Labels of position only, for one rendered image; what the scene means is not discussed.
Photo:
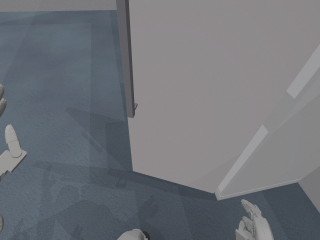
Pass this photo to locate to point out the fridge door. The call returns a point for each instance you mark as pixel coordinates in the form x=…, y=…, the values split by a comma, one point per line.
x=206, y=76

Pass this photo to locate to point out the handle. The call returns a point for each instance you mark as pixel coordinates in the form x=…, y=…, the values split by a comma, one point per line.
x=123, y=15

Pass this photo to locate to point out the robot right hand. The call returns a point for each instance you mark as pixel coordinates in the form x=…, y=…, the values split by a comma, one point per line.
x=259, y=228

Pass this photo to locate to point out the robot left hand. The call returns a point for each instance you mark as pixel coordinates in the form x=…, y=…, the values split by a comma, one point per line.
x=11, y=159

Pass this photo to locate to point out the left robot thigh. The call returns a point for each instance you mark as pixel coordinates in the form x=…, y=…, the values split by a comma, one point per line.
x=132, y=235

